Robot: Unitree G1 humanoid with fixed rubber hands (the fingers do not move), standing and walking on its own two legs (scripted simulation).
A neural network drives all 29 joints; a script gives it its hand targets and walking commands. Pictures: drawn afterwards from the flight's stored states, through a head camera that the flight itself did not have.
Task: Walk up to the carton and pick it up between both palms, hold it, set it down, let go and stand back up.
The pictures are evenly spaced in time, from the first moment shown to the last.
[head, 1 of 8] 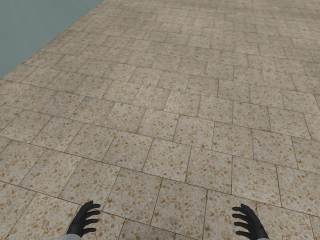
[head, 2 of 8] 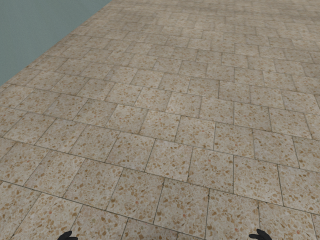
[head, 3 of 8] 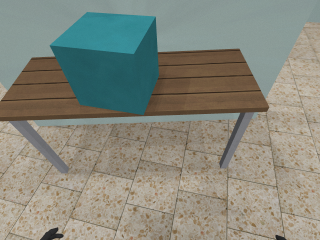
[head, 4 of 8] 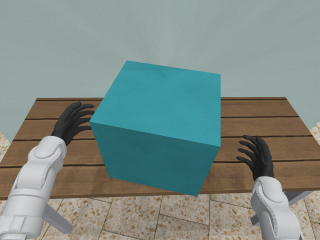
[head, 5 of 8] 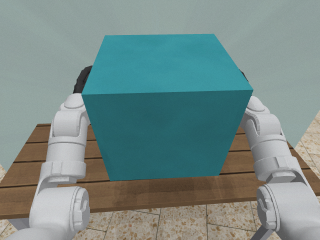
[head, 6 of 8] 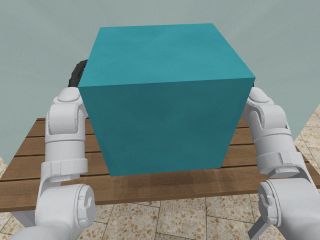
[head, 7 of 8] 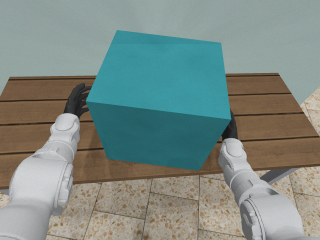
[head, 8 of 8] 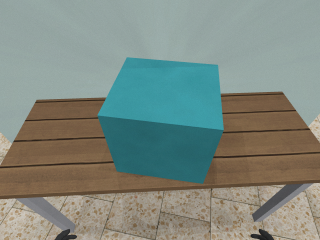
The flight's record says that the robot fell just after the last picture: no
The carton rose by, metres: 0.24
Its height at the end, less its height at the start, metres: +0.00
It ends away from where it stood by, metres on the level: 0.03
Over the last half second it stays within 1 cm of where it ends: yes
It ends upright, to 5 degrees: yes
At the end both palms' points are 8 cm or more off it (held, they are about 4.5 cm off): yes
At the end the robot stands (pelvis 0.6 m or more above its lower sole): yes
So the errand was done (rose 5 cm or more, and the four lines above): yes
